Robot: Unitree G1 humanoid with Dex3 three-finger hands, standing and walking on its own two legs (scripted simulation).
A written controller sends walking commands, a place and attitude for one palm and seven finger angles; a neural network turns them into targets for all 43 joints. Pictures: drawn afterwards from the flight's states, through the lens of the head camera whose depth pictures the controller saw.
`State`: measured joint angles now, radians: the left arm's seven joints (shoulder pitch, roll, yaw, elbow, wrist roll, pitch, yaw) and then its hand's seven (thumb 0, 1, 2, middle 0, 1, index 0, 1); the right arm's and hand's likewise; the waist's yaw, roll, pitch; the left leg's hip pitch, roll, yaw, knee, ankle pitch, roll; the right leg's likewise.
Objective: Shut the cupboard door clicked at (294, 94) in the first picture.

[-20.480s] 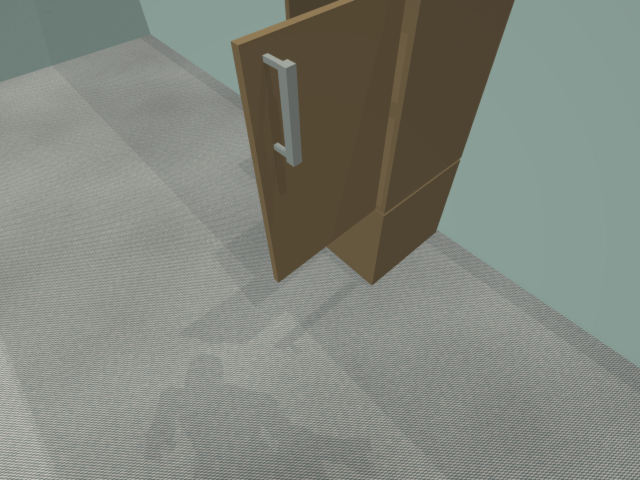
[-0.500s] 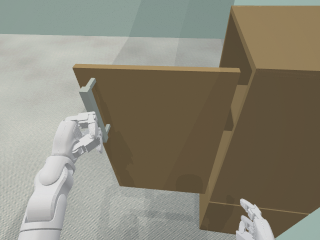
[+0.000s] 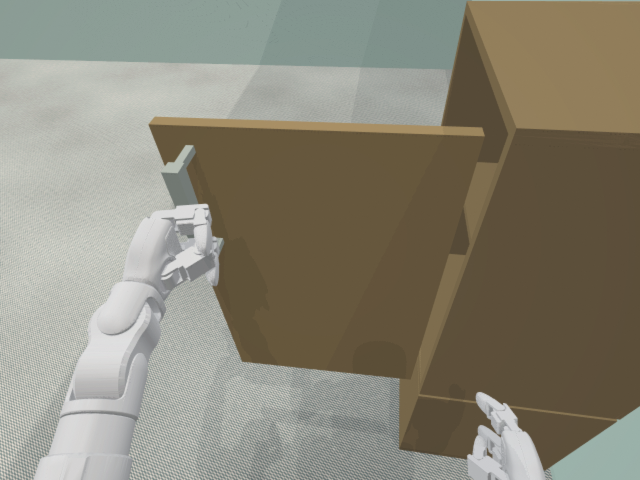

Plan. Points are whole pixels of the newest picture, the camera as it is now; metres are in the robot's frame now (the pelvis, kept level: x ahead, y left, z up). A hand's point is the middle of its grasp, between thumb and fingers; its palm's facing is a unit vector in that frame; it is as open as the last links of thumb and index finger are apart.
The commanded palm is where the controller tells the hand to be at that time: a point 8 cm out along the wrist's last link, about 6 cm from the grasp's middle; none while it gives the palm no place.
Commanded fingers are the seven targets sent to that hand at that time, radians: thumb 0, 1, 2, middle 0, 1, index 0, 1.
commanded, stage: push the door shut along its arc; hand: left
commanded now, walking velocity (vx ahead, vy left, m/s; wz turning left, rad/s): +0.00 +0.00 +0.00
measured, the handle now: (199, 214) +0.40 +0.19 +0.14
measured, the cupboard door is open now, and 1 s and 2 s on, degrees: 91 75 51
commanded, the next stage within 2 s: pull the fist back off the door in 1.66 s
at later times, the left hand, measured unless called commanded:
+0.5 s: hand (242, 220) +0.38 +0.13 +0.15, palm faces -0.19 -0.98 -0.08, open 3.1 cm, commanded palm +0.38 +0.17 +0.15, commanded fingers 0.00 0.90 0.90 -1.30 -1.50 -1.30 -1.50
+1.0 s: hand (278, 191) +0.44 +0.09 +0.15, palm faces -0.32 -0.95 -0.06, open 3.0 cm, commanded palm +0.44 +0.14 +0.15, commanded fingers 0.00 0.90 0.90 -1.30 -1.50 -1.30 -1.50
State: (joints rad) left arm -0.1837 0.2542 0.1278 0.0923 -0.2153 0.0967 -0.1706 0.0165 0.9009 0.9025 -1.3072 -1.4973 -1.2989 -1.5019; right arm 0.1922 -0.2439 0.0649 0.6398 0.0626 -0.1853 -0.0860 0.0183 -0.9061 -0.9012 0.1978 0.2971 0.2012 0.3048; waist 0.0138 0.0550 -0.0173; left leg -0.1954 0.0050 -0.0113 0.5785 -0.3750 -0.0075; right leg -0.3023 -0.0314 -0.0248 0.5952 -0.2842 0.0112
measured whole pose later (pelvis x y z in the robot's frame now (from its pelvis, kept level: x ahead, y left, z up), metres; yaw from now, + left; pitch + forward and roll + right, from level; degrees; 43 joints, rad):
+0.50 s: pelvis -0.01 +0.00 +0.00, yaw +0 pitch +1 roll +1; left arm -0.51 0.29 0.12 0.50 -0.21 0.01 -0.27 0.02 0.90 0.90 -1.30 -1.50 -1.30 -1.50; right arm 0.23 -0.27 0.06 0.66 0.06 -0.15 -0.08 0.02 -0.91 -0.90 0.20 0.30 0.20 0.30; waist -0.02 0.04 -0.02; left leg -0.24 0.00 -0.01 0.58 -0.36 -0.01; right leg -0.36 -0.04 -0.02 0.61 -0.28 0.01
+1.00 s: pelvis -0.01 -0.01 -0.01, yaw -1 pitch +6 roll +1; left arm -0.82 0.36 0.19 0.94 -0.18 -0.13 -0.39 0.01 0.88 0.91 -1.30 -1.50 -1.30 -1.50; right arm 0.33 -0.29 0.03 0.69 0.04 -0.12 -0.08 0.02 -0.91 -0.90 0.20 0.30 0.20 0.30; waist -0.11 0.03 -0.02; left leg -0.35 0.01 0.01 0.61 -0.36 -0.01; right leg -0.48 -0.03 0.00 0.65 -0.27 0.00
